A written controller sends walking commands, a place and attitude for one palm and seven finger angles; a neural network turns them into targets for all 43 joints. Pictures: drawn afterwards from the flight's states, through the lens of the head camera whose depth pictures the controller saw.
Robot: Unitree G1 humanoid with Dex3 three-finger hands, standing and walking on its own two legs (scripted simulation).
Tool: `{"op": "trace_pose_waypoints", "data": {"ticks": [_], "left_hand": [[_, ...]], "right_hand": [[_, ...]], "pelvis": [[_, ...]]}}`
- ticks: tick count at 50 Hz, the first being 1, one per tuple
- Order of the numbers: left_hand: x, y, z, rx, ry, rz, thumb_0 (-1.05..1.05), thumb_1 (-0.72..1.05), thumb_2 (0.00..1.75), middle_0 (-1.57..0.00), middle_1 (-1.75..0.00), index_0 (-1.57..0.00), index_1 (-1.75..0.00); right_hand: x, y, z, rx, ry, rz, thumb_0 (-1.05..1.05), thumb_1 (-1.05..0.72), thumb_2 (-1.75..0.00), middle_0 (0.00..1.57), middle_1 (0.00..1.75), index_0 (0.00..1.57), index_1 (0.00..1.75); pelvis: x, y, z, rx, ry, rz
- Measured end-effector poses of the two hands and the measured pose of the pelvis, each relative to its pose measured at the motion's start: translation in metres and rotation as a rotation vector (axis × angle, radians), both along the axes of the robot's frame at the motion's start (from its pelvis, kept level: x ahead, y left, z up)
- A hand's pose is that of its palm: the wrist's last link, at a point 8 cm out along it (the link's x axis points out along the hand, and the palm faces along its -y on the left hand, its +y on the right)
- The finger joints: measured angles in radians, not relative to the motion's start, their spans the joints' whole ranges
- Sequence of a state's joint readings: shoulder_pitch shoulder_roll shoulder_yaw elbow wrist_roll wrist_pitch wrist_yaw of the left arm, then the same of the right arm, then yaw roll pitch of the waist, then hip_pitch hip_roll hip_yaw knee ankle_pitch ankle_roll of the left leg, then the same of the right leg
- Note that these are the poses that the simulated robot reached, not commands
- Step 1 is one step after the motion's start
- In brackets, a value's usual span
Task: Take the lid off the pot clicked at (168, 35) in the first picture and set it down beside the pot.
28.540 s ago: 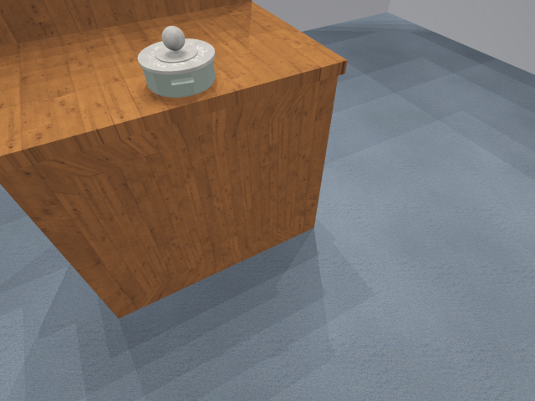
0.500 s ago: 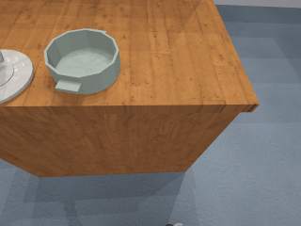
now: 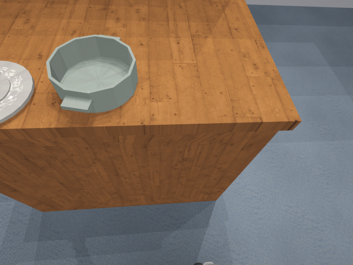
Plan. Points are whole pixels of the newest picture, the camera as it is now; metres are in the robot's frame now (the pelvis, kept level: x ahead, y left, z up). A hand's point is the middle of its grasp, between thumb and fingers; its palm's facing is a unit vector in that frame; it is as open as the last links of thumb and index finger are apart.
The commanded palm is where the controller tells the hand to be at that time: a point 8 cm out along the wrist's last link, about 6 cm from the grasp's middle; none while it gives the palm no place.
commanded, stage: open the fingers wide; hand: left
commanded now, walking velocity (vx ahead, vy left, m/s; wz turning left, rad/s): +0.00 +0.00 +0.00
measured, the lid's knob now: out of the picture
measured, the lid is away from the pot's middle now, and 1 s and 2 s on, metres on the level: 0.23 0.23 0.23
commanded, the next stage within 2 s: raise the empty hand in 0.08 s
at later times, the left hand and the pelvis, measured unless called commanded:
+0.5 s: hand out of the picture +0.46 +0.38 +0.19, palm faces -0.31 -0.15 -0.94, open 11.0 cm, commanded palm +0.47 +0.37 +0.26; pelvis +0.00 +0.01 +0.00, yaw +1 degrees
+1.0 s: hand out of the picture +0.44 +0.38 +0.25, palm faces -0.26 -0.14 -0.96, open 11.0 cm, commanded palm +0.47 +0.38 +0.31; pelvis +0.00 +0.00 +0.01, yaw +1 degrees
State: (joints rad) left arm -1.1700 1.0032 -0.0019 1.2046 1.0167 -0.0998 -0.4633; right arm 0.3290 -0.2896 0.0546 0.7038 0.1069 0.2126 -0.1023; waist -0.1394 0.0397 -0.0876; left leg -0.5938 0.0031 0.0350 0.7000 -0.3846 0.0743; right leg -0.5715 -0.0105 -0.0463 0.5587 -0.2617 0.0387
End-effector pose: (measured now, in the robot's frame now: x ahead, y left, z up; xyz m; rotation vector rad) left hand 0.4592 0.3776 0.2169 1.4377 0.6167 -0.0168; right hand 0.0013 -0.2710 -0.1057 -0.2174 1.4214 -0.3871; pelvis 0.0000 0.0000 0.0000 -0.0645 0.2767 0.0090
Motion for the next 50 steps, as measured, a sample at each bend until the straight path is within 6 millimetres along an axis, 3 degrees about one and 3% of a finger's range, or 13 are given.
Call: {"op": "trace_pose_waypoints", "data": {"ticks": [6,17,33,50], "left_hand": [[0.001,0.002,-0.005,0.007,0.008,-0.009,0.00,-0.08,0.83,-0.45,-0.69,-0.45,-0.70],[-0.001,0.006,0.008,0.012,-0.014,-0.007,0.00,-0.10,0.84,-0.46,-0.68,-0.45,-0.68],[-0.010,0.002,0.050,0.031,-0.076,0.014,0.00,-0.10,0.85,-0.46,-0.68,-0.45,-0.68],[-0.020,0.001,0.086,0.051,-0.109,0.083,0.00,-0.10,0.85,-0.46,-0.68,-0.46,-0.68]], "right_hand": [[0.006,0.005,-0.001,0.009,-0.010,0.007,0.01,-0.90,-0.90,0.20,0.30,0.20,0.30],[0.021,0.008,-0.001,0.015,-0.036,0.029,0.01,-0.90,-0.90,0.20,0.30,0.20,0.30],[0.032,0.009,-0.001,0.044,-0.070,0.054,0.01,-0.90,-0.90,0.20,0.30,0.20,0.30],[0.023,-0.002,0.003,0.034,-0.080,0.054,0.01,-0.90,-0.90,0.20,0.30,0.20,0.30]], "pelvis": [[0.000,0.003,0.000,-0.001,0.005,-0.001],[0.002,0.005,0.000,-0.004,0.001,0.007],[0.000,0.004,0.004,0.003,-0.026,0.014],[-0.004,-0.004,0.009,0.013,-0.052,0.015]]}}
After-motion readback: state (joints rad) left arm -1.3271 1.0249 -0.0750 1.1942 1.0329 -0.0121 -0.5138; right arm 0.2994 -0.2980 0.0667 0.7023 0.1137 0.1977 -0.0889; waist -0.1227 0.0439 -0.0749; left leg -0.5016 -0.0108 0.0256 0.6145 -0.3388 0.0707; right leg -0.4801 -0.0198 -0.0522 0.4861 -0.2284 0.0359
